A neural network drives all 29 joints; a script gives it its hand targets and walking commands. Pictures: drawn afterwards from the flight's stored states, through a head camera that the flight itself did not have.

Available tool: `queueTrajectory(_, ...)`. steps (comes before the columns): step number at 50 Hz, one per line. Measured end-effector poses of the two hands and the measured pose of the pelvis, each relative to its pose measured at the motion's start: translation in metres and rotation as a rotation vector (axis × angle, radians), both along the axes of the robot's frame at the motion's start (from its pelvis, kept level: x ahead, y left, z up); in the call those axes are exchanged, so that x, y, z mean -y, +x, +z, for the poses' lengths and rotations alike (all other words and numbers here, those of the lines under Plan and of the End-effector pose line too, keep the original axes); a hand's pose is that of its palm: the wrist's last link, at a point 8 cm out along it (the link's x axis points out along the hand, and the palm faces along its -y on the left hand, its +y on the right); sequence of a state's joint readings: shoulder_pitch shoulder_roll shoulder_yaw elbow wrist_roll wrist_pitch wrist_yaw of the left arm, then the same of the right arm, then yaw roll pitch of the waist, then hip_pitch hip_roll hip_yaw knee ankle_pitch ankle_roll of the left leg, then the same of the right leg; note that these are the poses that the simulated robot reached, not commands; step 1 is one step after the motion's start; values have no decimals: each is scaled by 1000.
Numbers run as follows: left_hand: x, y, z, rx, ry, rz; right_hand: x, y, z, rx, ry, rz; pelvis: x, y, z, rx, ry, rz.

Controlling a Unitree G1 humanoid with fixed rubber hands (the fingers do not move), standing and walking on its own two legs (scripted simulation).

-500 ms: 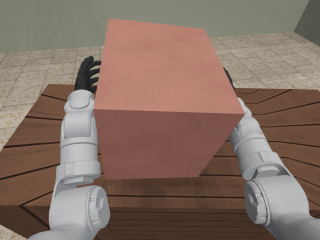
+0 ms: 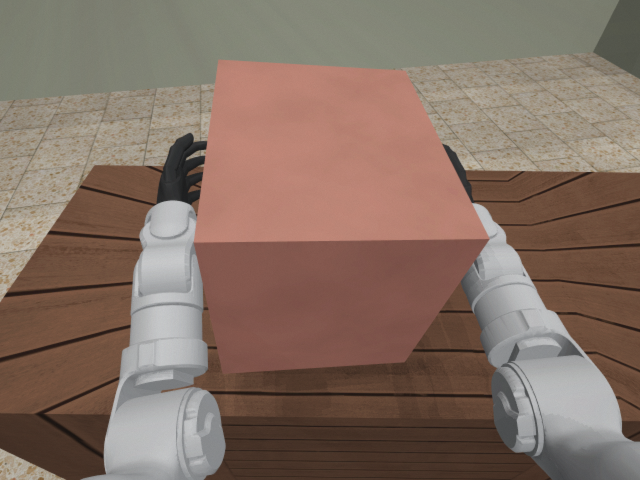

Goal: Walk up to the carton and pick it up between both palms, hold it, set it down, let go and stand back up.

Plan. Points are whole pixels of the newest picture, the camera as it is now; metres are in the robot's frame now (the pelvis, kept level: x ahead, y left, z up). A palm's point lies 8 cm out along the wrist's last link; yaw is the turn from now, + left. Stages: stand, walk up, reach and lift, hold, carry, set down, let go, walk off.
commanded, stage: set down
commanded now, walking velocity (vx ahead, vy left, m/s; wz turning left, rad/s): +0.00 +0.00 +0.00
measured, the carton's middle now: (316, 218) +0.41 +0.02 +0.12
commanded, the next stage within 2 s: none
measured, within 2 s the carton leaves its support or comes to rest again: rests again in 1.36 s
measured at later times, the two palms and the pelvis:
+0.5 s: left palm (195, 216) +0.41 +0.18 +0.12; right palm (447, 213) +0.43 -0.16 +0.11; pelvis +0.01 +0.00 +0.00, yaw +0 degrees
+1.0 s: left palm (204, 228) +0.42 +0.17 +0.09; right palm (444, 221) +0.43 -0.17 +0.08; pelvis +0.02 -0.01 +0.00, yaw +0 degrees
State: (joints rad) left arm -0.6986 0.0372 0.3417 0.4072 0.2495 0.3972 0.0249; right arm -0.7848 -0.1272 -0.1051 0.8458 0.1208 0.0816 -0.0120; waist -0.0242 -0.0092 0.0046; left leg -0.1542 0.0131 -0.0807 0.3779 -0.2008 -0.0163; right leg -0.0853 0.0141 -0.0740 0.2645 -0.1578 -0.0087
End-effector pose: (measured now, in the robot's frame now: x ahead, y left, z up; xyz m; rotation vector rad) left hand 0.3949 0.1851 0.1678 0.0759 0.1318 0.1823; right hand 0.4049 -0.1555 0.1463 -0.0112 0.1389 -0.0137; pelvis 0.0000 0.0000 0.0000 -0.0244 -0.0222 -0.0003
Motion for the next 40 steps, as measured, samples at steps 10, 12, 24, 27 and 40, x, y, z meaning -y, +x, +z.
queueTrajectory(10,5,7,-18,-24,2,11,5,8,-16,-23,-15,10,1,4,0,-43,0,-2)
queueTrajectory(12,5,9,-19,-19,2,14,5,11,-17,-17,-20,14,2,5,0,-52,0,-2)
queueTrajectory(24,9,17,-43,-59,12,23,8,20,-38,-55,-25,24,4,11,0,-100,1,-5)
queueTrajectory(27,9,20,-43,-46,15,27,8,24,-38,-42,-27,28,5,13,0,-118,1,-5)
queueTrajectory(40,10,24,-62,-69,16,31,10,29,-53,-63,-41,33,5,17,-1,-162,1,-6)
